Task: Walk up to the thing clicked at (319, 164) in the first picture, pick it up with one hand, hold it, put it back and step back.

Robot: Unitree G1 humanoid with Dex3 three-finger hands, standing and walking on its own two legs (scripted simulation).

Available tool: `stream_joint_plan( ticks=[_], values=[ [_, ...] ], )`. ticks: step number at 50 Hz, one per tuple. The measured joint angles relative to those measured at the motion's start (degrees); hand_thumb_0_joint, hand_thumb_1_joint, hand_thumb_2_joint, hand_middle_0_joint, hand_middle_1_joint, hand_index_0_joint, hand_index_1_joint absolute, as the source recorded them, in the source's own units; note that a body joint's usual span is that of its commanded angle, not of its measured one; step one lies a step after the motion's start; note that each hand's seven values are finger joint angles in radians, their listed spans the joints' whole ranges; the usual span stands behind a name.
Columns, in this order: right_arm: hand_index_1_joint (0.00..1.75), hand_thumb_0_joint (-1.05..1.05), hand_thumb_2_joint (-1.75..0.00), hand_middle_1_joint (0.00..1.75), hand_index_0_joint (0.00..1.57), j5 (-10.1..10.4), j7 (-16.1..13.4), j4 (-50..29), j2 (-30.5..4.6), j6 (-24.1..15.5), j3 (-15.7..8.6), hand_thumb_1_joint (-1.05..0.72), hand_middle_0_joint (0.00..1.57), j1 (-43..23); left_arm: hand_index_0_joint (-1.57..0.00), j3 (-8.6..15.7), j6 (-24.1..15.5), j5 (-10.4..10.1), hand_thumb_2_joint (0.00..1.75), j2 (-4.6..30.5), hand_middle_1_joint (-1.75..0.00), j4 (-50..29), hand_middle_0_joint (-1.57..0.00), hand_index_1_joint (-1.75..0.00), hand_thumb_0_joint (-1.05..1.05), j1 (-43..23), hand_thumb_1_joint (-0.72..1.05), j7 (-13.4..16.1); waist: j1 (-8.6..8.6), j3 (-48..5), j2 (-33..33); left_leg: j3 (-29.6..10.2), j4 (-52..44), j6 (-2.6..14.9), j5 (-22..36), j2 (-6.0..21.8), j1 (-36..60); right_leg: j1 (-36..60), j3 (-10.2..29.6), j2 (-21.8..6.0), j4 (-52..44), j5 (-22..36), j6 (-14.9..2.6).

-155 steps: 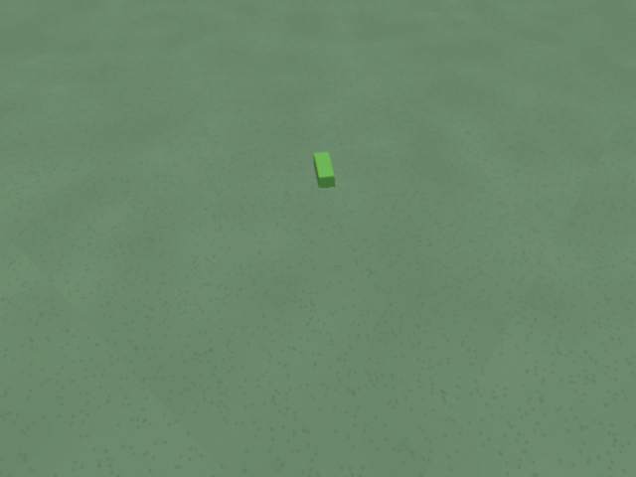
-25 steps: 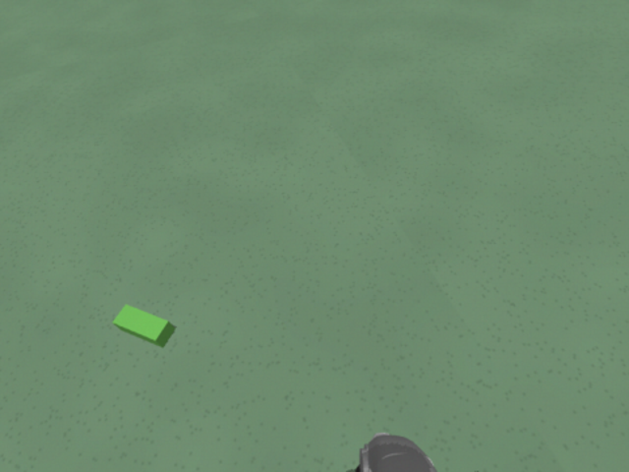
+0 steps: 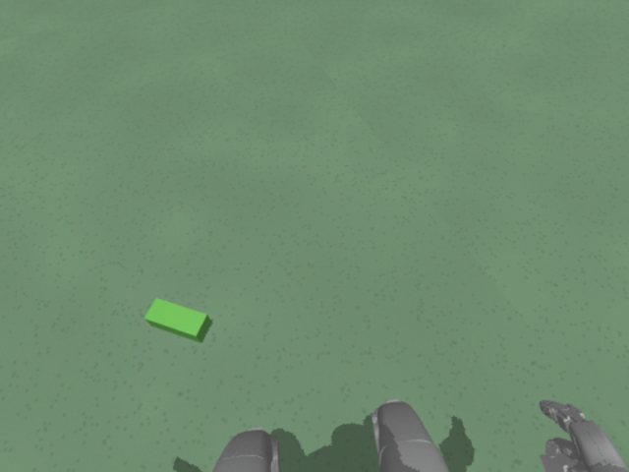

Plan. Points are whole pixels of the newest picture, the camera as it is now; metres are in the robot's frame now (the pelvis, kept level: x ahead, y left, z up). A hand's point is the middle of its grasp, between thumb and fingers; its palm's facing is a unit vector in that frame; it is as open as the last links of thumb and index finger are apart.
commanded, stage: walk up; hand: left
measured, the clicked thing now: (178, 320) +0.57 +0.44 -0.69
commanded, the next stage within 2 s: none
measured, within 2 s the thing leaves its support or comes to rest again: neither
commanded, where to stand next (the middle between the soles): +0.06 +0.36 m, yaw -20 degrees
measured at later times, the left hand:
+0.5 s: hand out of the picture +0.11 +0.52 -0.09, palm faces -0.15 -0.75 -0.65, open 7.4 cm
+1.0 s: hand out of the picture +0.14 +0.63 -0.11, palm faces -0.31 -0.83 -0.46, open 7.4 cm
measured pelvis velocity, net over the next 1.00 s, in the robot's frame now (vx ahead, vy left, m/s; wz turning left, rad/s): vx -0.02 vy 0.39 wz -0.32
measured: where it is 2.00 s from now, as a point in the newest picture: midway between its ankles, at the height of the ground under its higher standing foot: outside the picture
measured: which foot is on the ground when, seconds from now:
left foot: down 0.00-0.20, up 0.22-0.54, down 0.56-0.94, up 0.96-1.00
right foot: up 0.00-0.18, down 0.20-0.58, up 0.60-0.88, down 0.90-1.00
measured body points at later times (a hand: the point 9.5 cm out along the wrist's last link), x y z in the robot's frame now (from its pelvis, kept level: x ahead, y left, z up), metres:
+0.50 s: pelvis +0.00 +0.21 +0.00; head +0.03 +0.15 +0.44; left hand +0.11 +0.56 -0.05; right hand +0.07 -0.14 -0.12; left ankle +0.03 +0.41 -0.65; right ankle +0.07 -0.01 -0.68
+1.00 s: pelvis -0.02 +0.39 +0.02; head +0.02 +0.36 +0.47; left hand +0.15 +0.67 -0.08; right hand -0.06 +0.09 -0.11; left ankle +0.03 +0.46 -0.67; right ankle -0.04 +0.30 -0.68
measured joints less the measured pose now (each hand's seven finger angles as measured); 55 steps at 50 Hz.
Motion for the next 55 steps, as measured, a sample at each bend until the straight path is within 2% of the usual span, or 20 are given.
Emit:
stream_joint_plan(
  ticks=[4,7,9,10,13,17,21,24,27,29,30,32,35,39,41,44,46,49,51,55],
  values=[
    [0.3,0.0,-0.9,0.3,0.21,-0.1,-0.6,0.1,2.6,0.4,1.5,-0.91,0.2,2.4,-0.2,-0.8,-0.9,-1.2,0.9,-1.2,-0.3,-0.2,-0.21,-0.3,0.01,-0.8,0.9,-0.9,-2.08,1.2,-1.1,3.1,-6.6,2.73,2.6,-1.8,4.1,0.2,-8.4,2.4,-3.1,2.1,0.49],
    [0.3,0.0,-0.9,0.3,0.21,-0.6,-0.9,-0.8,2.5,0.9,1.6,-0.91,0.2,4.4,-0.2,-1.5,-1.2,-1.5,0.9,-3.7,-0.3,-1.8,-0.21,-0.3,0.01,-0.6,0.9,-1.5,-3.25,1.5,0.0,5.4,-9.7,4.57,3.6,-3.2,6.0,3.4,-13.3,3.0,-13.3,4.1,0.43],
    [0.3,0.0,-0.9,0.3,0.21,-0.6,-0.9,-1.3,1.9,1.6,1.5,-0.91,0.2,5.4,-0.21,-1.9,-2.0,-1.3,0.9,-4.9,-0.3,-3.8,-0.21,-0.3,0.01,0.3,0.9,-1.7,-3.4,1.4,1.1,6.9,-8.6,5.36,3.1,-4.0,5.6,7.7,-14.5,3.5,-24.5,11.2,-0.33],
    [0.3,0.0,-0.9,0.3,0.21,-0.3,-0.9,-1.5,1.7,1.9,1.4,-0.91,0.2,5.8,-0.21,-1.9,-2.5,-0.8,0.9,-5.1,-0.3,-4.9,-0.21,-0.3,0.01,1.0,0.9,-1.7,-2.95,1.4,1.4,7.1,-5.6,4.71,2.8,-4.4,4.3,9.4,-13.9,3.8,-28.2,12.8,-1.48],
    [0.3,0.01,-0.9,0.3,0.21,0.0,-1.5,-0.7,1.4,3.4,1.2,-0.91,0.2,5.5,-0.21,-2.2,-2.1,0.2,0.9,-6.0,-0.3,-7.0,-0.21,-0.31,0.01,0.8,0.9,-1.2,-1.7,2.7,4.0,1.3,10.8,1.1,-2.8,-5.2,-1.8,8.8,-13.3,3.8,-25.1,11.4,-1.29],
    [0.3,0.01,-0.9,0.3,0.21,0.0,-1.0,0.2,0.5,4.2,1.0,-0.91,0.2,4.4,-0.21,-2.2,-1.7,0.6,0.9,-6.8,-0.3,-7.7,-0.21,-0.31,0.01,0.7,0.9,-1.1,-0.26,2.1,5.4,-3.8,22.4,0.37,1.2,-2.9,-7.3,9.0,-10.8,1.3,-25.2,12.2,0.59],
    [0.3,0.01,-0.9,0.3,0.21,0.0,0.0,-0.5,-0.9,3.8,0.4,-0.91,0.2,2.8,-0.21,-1.5,-1.5,1.6,0.9,-5.7,-0.3,-7.7,-0.21,-0.31,0.01,1.8,0.9,-1.9,0.57,0.9,5.0,-6.9,19.0,0.41,3.8,0.8,-7.2,6.9,-6.6,-1.5,-24.0,12.5,1.93],
    [0.3,0.01,-0.9,0.3,0.21,0.1,0.4,-1.0,-2.2,3.8,-0.2,-0.91,0.2,1.6,-0.21,-0.7,-1.3,2.3,0.9,-3.9,-0.3,-7.5,-0.22,-0.31,0.01,2.2,0.9,-2.4,1.3,0.0,4.3,-6.7,12.0,0.85,1.2,2.5,-4.5,3.9,-3.0,-3.2,-22.0,12.3,2.19],
    [0.3,0.0,-0.9,0.3,0.21,0.2,0.4,-1.1,-4.0,3.4,-1.1,-0.91,0.2,1.0,-0.21,0.0,-1.1,2.4,0.9,-2.2,-0.3,-7.1,-0.22,-0.31,0.01,1.8,0.89,-2.6,1.97,-0.5,4.1,-5.2,4.2,1.51,-1.3,2.1,-0.8,0.7,0.4,-5.0,-20.3,12.5,2.91],
    [0.3,0.0,-0.9,0.3,0.21,-0.1,0.2,-0.6,-3.8,2.4,-1.7,-0.91,0.2,0.9,-0.21,0.6,-0.4,2.3,0.9,-0.6,-0.3,-6.0,-0.22,-0.31,0.01,0.5,0.89,-2.2,2.36,0.7,1.4,-2.2,3.2,-1.28,-3.7,-0.5,0.6,-0.9,4.7,-6.7,-18.1,11.1,1.76],
    [0.3,0.0,-0.9,0.3,0.21,-0.1,0.1,-0.6,-3.5,2.0,-1.4,-0.91,0.2,1.3,-0.21,1.1,0.3,1.9,0.9,-0.3,-0.3,-4.8,-0.21,-0.31,0.01,-0.1,0.9,-1.7,2.51,0.9,0.9,-1.1,4.8,-1.55,-4.1,-1.0,0.3,-1.7,7.0,-5.3,-15.1,6.6,0.94],
    [0.3,0.0,-0.9,0.3,0.21,0.1,-0.3,0.4,-2.5,1.6,-0.4,-0.91,0.2,2.1,-0.21,1.3,1.4,1.2,0.9,-0.7,-0.3,-1.9,-0.21,-0.31,0.01,-1.4,0.9,-0.4,1.34,0.9,2.0,-1.2,5.9,-0.79,-3.9,-0.5,-0.1,-3.0,5.2,-0.8,-6.3,0.9,0.18],
    [0.3,0.0,-0.9,0.3,0.21,-0.1,-1.0,1.8,1.3,1.8,1.2,-0.91,0.2,2.8,-0.21,1.5,1.1,-0.3,0.9,-0.6,-0.3,0.1,-0.21,-0.3,0.01,-1.7,0.9,-0.5,-0.33,1.4,0.2,0.4,1.6,0.89,-1.1,-1.2,1.3,-3.6,-0.3,3.4,0.8,1.4,0.11],
    [0.3,0.0,-0.9,0.3,0.21,0.0,-1.2,2.0,3.3,1.7,2.3,-0.91,0.2,4.4,-0.2,0.3,0.3,-1.1,0.9,-3.0,-0.3,0.5,-0.21,-0.3,0.01,-1.6,0.9,-1.7,-1.56,2.3,-0.3,2.9,-4.9,3.45,2.8,-2.8,3.5,1.6,-9.2,5.0,-4.2,1.1,0.74],
    [0.3,0.0,-0.9,0.3,0.21,0.5,-1.6,2.3,3.2,1.1,2.6,-0.91,0.2,5.3,-0.2,-0.4,0.4,-0.6,0.9,-4.8,-0.3,0.1,-0.21,-0.3,0.01,-1.4,0.9,-2.5,-1.48,2.2,0.2,4.6,-7.2,4.58,4.0,-3.5,4.1,5.6,-11.1,5.6,-10.2,0.2,0.68],
    [0.3,0.0,-0.9,0.3,0.21,1.8,-2.4,3.8,2.9,0.2,3.1,-0.91,0.2,6.2,-0.2,-1.4,0.3,0.4,0.9,-7.1,-0.3,-0.5,-0.21,-0.3,0.01,-1.4,0.9,-3.8,-0.92,1.6,1.0,7.1,-9.0,5.69,4.7,-3.9,4.6,12.3,-10.7,6.3,-20.1,1.1,0.06],
    [0.3,0.01,-0.9,0.3,0.21,2.5,-3.0,5.5,2.9,-0.3,3.5,-0.91,0.2,5.9,-0.21,-1.8,-0.1,0.8,0.9,-8.2,-0.3,-0.5,-0.21,-0.3,0.01,-1.9,0.9,-4.4,-0.18,1.5,1.7,8.3,-8.9,5.87,4.7,-3.2,4.8,16.4,-9.9,6.8,-27.9,6.2,-1.09],
    [0.3,0.01,-0.9,0.3,0.21,2.6,-3.5,8.2,4.3,-0.6,4.3,-0.91,0.2,4.9,-0.21,-2.2,-0.8,1.1,0.9,-8.6,-0.3,-1.0,-0.21,-0.3,0.01,-2.6,0.9,-5.2,0.91,1.1,0.8,5.5,-7.5,1.72,1.3,-4.1,4.7,16.9,-8.4,6.8,-28.4,7.3,-1.84],
    [0.3,0.01,-0.9,0.3,0.21,2.7,-3.5,9.4,4.6,-1.0,4.6,-0.91,0.2,4.2,-0.21,-2.5,-1.0,0.9,0.9,-8.6,-0.3,-0.9,-0.21,-0.31,0.01,-3.0,0.9,-5.5,1.24,0.5,-0.3,2.7,-6.4,1.23,-1.6,-4.6,4.7,16.9,-7.1,6.0,-28.4,7.6,-1.38],
    [0.3,0.01,-0.9,0.3,0.21,3.1,-3.7,11.7,4.1,-3.8,4.5,-0.91,0.2,2.7,-0.21,-3.1,0.0,0.8,0.9,-9.0,-0.3,0.8,-0.21,-0.31,0.01,-4.9,0.9,-6.5,0.56,-1.0,-1.8,2.4,-14.7,1.71,10.2,-4.0,8.1,17.3,-5.1,3.8,-28.1,7.8,1.27]
  ],
)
